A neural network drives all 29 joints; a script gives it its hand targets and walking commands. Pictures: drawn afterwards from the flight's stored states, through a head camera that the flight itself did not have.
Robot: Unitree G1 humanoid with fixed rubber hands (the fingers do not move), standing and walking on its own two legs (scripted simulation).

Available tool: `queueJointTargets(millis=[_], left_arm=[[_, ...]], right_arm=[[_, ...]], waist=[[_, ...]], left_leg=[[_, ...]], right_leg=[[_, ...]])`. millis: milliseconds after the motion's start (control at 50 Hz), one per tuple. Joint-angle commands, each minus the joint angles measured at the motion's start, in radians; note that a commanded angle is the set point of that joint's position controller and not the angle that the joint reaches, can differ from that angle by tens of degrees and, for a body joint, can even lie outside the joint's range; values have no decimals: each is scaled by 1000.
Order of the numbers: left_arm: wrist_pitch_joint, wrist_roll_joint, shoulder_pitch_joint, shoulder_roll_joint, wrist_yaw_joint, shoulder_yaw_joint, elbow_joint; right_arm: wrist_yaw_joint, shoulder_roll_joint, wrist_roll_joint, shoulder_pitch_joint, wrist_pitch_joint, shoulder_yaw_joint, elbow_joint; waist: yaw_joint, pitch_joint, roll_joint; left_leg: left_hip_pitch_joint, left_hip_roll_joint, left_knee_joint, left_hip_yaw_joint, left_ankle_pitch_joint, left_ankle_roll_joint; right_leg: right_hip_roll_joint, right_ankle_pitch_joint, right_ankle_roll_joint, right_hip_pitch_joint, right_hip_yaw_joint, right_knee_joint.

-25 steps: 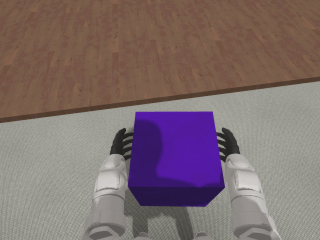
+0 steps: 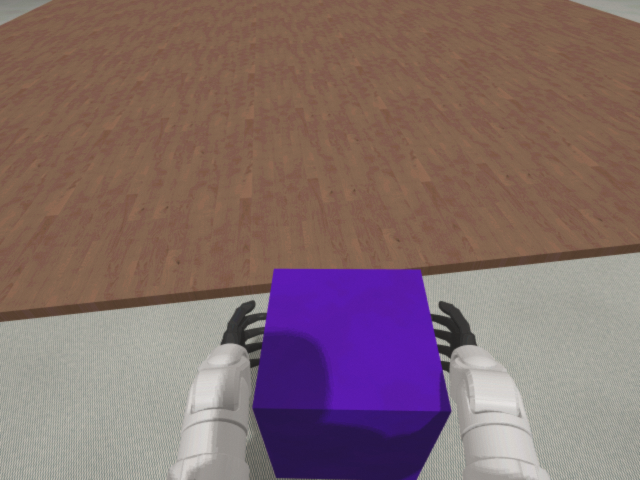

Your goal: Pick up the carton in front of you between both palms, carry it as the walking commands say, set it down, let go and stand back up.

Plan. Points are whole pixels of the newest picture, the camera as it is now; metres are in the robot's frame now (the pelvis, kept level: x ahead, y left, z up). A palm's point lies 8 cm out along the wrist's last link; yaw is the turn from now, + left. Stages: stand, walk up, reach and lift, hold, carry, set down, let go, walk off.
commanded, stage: reach and lift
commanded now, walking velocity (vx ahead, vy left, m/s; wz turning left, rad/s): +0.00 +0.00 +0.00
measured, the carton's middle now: (346, 376) +0.31 +0.00 -0.05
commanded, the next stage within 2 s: hold in 0.84 s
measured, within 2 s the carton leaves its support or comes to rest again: neither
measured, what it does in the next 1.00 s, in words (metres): stands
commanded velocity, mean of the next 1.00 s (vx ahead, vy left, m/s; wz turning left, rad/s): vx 0.00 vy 0.00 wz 0.00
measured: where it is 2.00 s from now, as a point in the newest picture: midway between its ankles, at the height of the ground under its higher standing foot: outside the picture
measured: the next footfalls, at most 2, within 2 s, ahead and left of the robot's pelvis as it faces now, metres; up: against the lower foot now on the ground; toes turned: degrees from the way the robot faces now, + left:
none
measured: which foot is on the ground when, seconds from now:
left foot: down 0.00-1.00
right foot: down 0.00-1.00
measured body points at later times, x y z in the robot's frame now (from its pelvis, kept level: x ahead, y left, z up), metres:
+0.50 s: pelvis +0.01 +0.00 +0.01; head -0.01 +0.00 +0.45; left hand +0.32 +0.15 +0.03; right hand +0.32 -0.15 +0.03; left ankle +0.02 +0.13 -0.74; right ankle +0.03 -0.13 -0.74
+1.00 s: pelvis +0.01 +0.00 +0.01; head -0.03 +0.00 +0.46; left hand +0.31 +0.15 +0.05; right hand +0.31 -0.15 +0.05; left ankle +0.02 +0.13 -0.74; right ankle +0.03 -0.13 -0.74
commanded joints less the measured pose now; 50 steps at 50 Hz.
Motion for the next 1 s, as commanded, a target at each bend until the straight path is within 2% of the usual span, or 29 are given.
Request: queueJointTargets(millis=[0, 180, 560, 820, 920, 980], left_arm=[[-27, -211, -544, -953, -240, -520, 15], [-17, -203, -530, -933, -234, -519, 11], [28, -246, -373, -901, -216, -579, -134], [60, -261, -371, -890, -212, -599, -182], [97, -299, -341, -887, -204, -662, -272], [128, -279, -315, -846, -196, -624, -256]], right_arm=[[241, 948, 210, -542, -29, 520, 10], [233, 931, 208, -540, -19, 530, -5], [215, 903, 247, -375, 27, 581, -138], [211, 890, 264, -373, 57, 606, -190], [204, 884, 300, -343, 95, 669, -283], [197, 845, 281, -319, 126, 632, -265]], waist=[[-3, -194, 5], [-1, -220, -5], [-2, -228, -1], [-1, -207, 1], [-2, -248, -1], [-1, -161, -2]], left_leg=[[22, -72, -86, 13, 11, 22], [61, -76, -102, 14, 51, 17], [152, -84, -137, 3, 262, 2], [159, -83, -146, 2, 238, 3], [199, -82, -157, -5, 305, -1], [174, -80, -176, -1, 224, 2]], right_leg=[[74, 2, -20, 58, -11, -78], [76, 43, -15, 100, -15, -94], [85, 248, -2, 182, -3, -130], [85, 223, -3, 186, -1, -137], [84, 294, 2, 229, 5, -148], [80, 210, -3, 204, 2, -165]])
